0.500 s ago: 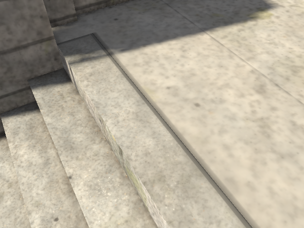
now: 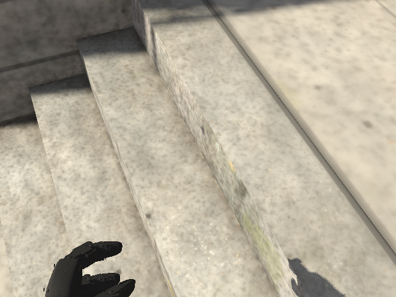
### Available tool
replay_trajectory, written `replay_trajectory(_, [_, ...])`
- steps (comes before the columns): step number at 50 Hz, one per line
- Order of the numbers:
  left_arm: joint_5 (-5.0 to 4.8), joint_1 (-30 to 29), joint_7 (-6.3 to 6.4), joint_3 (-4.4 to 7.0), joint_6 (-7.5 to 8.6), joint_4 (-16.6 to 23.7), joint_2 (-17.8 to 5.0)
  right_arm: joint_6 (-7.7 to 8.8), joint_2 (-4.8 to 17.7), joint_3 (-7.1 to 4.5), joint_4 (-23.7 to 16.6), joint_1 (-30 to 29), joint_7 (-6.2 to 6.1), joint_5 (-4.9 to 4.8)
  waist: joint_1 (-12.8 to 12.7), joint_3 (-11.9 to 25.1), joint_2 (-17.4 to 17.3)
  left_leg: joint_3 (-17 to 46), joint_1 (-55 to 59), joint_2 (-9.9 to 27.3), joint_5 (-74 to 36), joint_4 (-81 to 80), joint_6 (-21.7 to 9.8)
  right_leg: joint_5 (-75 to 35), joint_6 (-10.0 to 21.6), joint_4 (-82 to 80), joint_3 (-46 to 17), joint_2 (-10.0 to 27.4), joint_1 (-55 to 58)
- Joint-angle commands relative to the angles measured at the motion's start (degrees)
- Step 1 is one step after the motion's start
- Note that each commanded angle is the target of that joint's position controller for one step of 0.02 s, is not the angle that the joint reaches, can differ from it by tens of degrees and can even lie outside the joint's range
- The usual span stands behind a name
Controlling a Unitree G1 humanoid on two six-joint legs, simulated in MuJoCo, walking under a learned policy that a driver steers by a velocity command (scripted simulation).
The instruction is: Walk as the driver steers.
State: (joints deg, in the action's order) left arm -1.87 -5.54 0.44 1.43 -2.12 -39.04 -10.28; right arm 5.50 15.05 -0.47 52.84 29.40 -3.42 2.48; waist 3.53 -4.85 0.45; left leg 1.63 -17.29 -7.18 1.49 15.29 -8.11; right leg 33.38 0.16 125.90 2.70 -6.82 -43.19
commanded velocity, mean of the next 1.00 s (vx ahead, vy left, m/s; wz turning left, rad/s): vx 0.69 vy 0.00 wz -0.86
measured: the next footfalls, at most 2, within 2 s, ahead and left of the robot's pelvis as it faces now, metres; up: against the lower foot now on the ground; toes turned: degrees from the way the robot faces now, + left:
right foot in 0.38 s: +0.05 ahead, +0.02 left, +0.00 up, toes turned -21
left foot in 0.52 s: +0.14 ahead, +0.42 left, -0.19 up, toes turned -20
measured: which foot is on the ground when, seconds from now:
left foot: down 0.00-0.30, up 0.32-0.50, down 0.52-0.94, up 0.96-1.00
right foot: up 0.00-0.36, down 0.38-0.52, up 0.54-0.90, down 0.92-1.00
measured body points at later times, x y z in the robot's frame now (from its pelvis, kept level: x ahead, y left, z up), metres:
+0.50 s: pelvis +0.03 +0.22 -0.14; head +0.08 +0.26 +0.31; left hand +0.22 +0.45 -0.28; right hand +0.22 -0.09 -0.14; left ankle +0.13 +0.39 -0.84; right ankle +0.02 +0.04 -0.74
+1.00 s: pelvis +0.08 +0.25 -0.16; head +0.08 +0.26 +0.29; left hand +0.40 +0.25 -0.21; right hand -0.06 +0.00 -0.26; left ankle +0.12 +0.43 -0.80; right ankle +0.09 +0.16 -0.74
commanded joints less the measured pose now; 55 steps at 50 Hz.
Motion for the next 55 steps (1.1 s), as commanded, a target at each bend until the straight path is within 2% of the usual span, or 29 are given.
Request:
replay_trajectory(1, [5.17,8.4,-0.26,-1.62,-1.74,4.1,3.0,2.24,3.7,-0.14,-3.8,-1.3,-1.74,-2.56,-8.4,16.2,0.9,31.5,10.8,31.0,5.3,-1.1,-4.9,-4.5,1.8,22.6,-10.2,1.5,-16.0])
replay_trajectory(4, [4.24,3.1,-1.12,-2.86,-2.36,3.3,4.7,0.42,-1.2,1.71,-2.1,0.9,-0.72,-2.12,-5.1,2.1,3.9,23.0,-0.3,21.1,45.5,-3.8,10.7,-21.1,3.3,20.8,-6.5,-0.8,-31.3])
replay_trajectory(11, [2.76,6.5,1.84,-1.85,-0.75,4.4,3.5,-0.55,0.1,1.59,-1.2,-4.4,-0.08,-1.51,-4.1,-2.0,-14.2,-2.2,-15.3,7.7,19.1,-13.0,32.4,-19.0,2.3,-5.1,6.7,-5.2,-10.2])
replay_trajectory(14, [3.76,32.2,2.56,0.6,0.34,0.4,-3.3,-2.99,3.5,-0.26,-2.7,-12.7,-0.78,-2.02,-15.7,-0.8,-15.3,-14.8,-15.7,4.2,-28.3,-8.7,46.0,-2.4,5.0,-27.0,13.2,-6.3,14.7])
replay_trajectory(15, [3.3,53.7,2.87,3.66,0.59,-2.4,-11.7,-3.98,10.7,-3.13,-10.2,-37.1,-1.5,-3.75,-34.2,1.0,-12.1,-27.0,-35.9,-2.7,-60.0,11.4,56.3,1.0,14.8,-56.2,14.7,-3.0,47.4])
replay_trajectory(16, [-2.53,49.9,3.55,8.47,0.15,-4.8,-19.3,-4.09,12.7,-6.62,-13.3,-41.6,-3.48,-9.71,-36.9,5.5,34.9,-20.8,-33.0,-7.3,-2.8,85.6,45.5,-28.3,25.1,-89.7,11.4,9.7,42.9])
replay_trajectory(17, [-5.3,6.0,3.79,3.14,1.9,5.1,-1.5,-2.77,4.4,-0.73,-24.3,-41.2,-4.71,-7.22,-17.8,0.7,65.5,9.0,-23.7,7.6,68.7,103.3,17.0,-52.2,13.7,-88.2,4.5,12.2,1.8])
replay_trajectory(18, [-0.77,-11.6,2.48,0.03,4.32,9.8,4.0,-0.49,-0.9,0.95,-25.0,-33.2,-2.09,-1.43,-5.1,1.6,38.5,31.4,-9.0,18.6,78.0,98.4,3.7,-55.6,5.4,-79.1,0.4,15.9,-18.8])
replay_trajectory(19, [4.18,-6.2,2.81,-0.75,5.36,10.6,2.4,1.32,0.9,-0.86,-22.2,-20.6,1.67,-2.0,2.6,17.3,-5.3,30.0,-1.1,17.3,57.1,79.3,3.4,-43.9,4.0,-75.5,-8.2,14.4,-8.0])
replay_trajectory(20, [6.62,6.7,1.95,0.32,4.88,7.7,-1.8,1.01,-3.7,0.57,-20.2,-17.4,4.41,0.24,1.8,17.5,-34.3,7.1,-15.7,10.3,35.4,55.4,6.9,-25.2,7.3,-76.5,-4.2,8.8,12.4])
replay_trajectory(21, [6.76,11.5,4.33,3.01,5.89,4.3,-6.1,0.87,-12.2,3.84,-22.3,-16.9,5.59,3.01,3.9,7.5,-25.1,-3.0,-18.7,8.9,19.5,52.1,8.7,-5.5,12.2,-78.5,-18.0,11.5,3.4])
replay_trajectory(22, [7.02,6.1,4.85,4.03,5.15,7.7,-9.7,-0.31,-10.8,3.72,-20.9,-12.9,5.15,2.66,5.1,7.1,-19.3,-5.1,-19.2,11.1,21.2,42.3,8.4,9.3,16.5,-78.9,-21.0,12.6,2.9])
replay_trajectory(23, [4.83,-1.1,5.78,5.14,3.94,13.1,-12.1,-2.71,-9.3,3.2,-20.0,-8.8,4.96,-0.28,6.1,14.8,-8.7,-3.7,2.8,17.5,-9.4,29.5,4.8,17.8,14.7,-82.2,-28.0,14.1,-7.4])
replay_trajectory(24, [4.49,-5.3,6.78,3.35,2.4,15.1,-7.5,-5.02,-3.9,1.21,-18.8,-10.7,4.12,-4.41,5.1,14.5,-3.0,-5.5,13.0,19.8,-30.2,21.8,2.8,14.7,14.2,-77.7,-26.8,12.3,-15.4])
replay_trajectory(26, [5.62,11.2,6.76,2.64,1.0,11.1,-3.4,-5.41,-0.9,-0.02,-17.5,-11.4,3.94,-6.59,-1.1,16.7,-5.2,-7.5,18.5,16.2,-22.3,5.6,3.0,8.0,11.7,-56.0,-16.6,5.6,-6.3])
replay_trajectory(27, [4.77,13.8,4.63,1.45,0.93,9.8,2.9,-4.6,-3.6,0.51,-15.8,-9.6,5.04,-2.44,-0.5,15.2,-14.7,-9.4,16.4,12.7,-13.5,9.9,5.4,7.5,9.3,-23.0,-5.4,-3.9,-7.9])
replay_trajectory(28, [1.34,17.8,3.8,1.94,2.28,13.0,4.9,-1.24,4.9,-0.93,-15.5,-12.9,7.2,2.05,-6.6,14.6,-25.7,0.3,22.1,21.1,-61.6,28.6,6.0,12.6,3.0,6.0,-0.7,-6.9,-23.4])
replay_trajectory(29, [2.88,23.4,5.33,2.07,3.75,12.7,4.1,0.07,14.0,-4.5,-15.3,-12.9,8.25,0.99,-8.6,22.6,-26.0,14.7,28.7,33.8,-48.0,20.2,3.3,5.2,0.7,23.4,-1.1,-2.7,-33.0])
replay_trajectory(30, [4.88,16.9,5.91,1.14,4.55,14.1,2.5,-0.45,20.0,-7.02,-17.0,-16.1,7.22,-0.2,-7.4,22.7,-21.9,26.8,25.8,44.2,14.2,1.1,-4.0,-3.9,-1.7,26.5,-2.6,3.2,-40.1])
replay_trajectory(32, [4.16,-3.2,3.47,0.81,3.16,19.1,-0.1,0.3,10.3,-3.58,-16.6,-21.7,3.32,-1.47,-5.1,0.7,-19.8,20.2,9.4,38.9,26.4,-9.8,-2.9,-2.6,-0.3,22.9,-9.8,7.9,-41.7])
replay_trajectory(33, [4.77,-6.7,1.63,0.77,1.59,20.6,-1.1,2.07,6.5,-3.55,-13.4,-16.1,2.11,-0.78,-3.8,-1.8,-12.9,16.8,8.9,36.9,19.3,-6.2,-2.0,-0.8,2.9,23.9,-14.8,8.1,-40.9])
replay_trajectory(37, [3.42,-2.0,-0.16,0.79,-0.82,17.6,-0.2,2.86,3.8,-3.54,-8.9,-7.6,1.43,0.34,-5.1,-0.5,0.3,2.6,14.0,31.2,15.2,-6.8,1.0,-1.0,5.9,11.3,-7.3,6.3,-36.3])
replay_trajectory(42, [2.02,-5.3,0.1,-1.24,-3.15,21.7,1.7,-0.5,6.6,-3.9,-8.4,-9.5,0.28,0.12,-5.8,-2.2,-4.4,-15.9,6.7,23.8,1.4,-14.8,1.6,2.8,7.2,-30.2,1.6,10.2,-16.1])
replay_trajectory(46, [-0.29,19.7,2.01,1.46,-2.21,12.3,-2.8,-4.27,15.3,-4.83,-12.5,-13.0,1.59,-3.03,-11.9,18.6,-12.3,-19.7,12.9,25.2,-76.3,19.0,-1.1,8.6,9.4,-49.5,7.1,-3.5,20.4])
replay_trajectory(47, [-0.37,24.3,2.38,2.85,-1.55,10.8,-5.0,-5.15,14.1,-4.82,-15.1,-15.5,2.79,-3.1,-14.5,17.9,-11.5,-17.1,2.7,22.1,-58.0,37.1,3.0,7.3,12.2,-65.2,-7.3,-4.3,25.8])
replay_trajectory(48, [1.66,22.8,3.28,5.5,-1.82,11.1,-13.5,-5.43,7.0,-3.57,-22.7,-25.7,4.92,-2.36,-14.3,14.4,11.6,-13.0,-25.5,8.4,8.3,59.8,8.4,16.1,20.6,-88.3,-44.8,6.6,30.1])
replay_trajectory(49, [3.14,17.0,3.05,6.63,-2.18,14.2,-16.9,-4.9,4.6,-3.27,-25.9,-29.0,5.97,1.11,-12.4,14.6,3.8,4.5,-31.6,5.4,15.2,77.4,10.3,21.2,20.7,-103.0,-62.8,11.1,24.2])
replay_trajectory(52, [3.69,6.9,3.73,3.78,-1.08,10.6,-9.4,-4.77,-1.0,-1.06,-26.2,-19.5,4.05,2.6,-0.3,1.0,5.3,3.9,-32.2,6.1,10.2,86.5,9.7,19.5,15.3,-96.2,-46.3,8.1,1.3])
replay_trajectory(55, [4.46,11.2,2.72,2.41,2.18,4.3,-7.3,-5.46,-2.3,-0.29,-26.0,-18.6,3.07,3.03,0.2,2.9,5.6,2.4,-36.2,5.2,9.7,95.6,8.7,16.5,15.7,-94.9,-39.3,6.3,2.2])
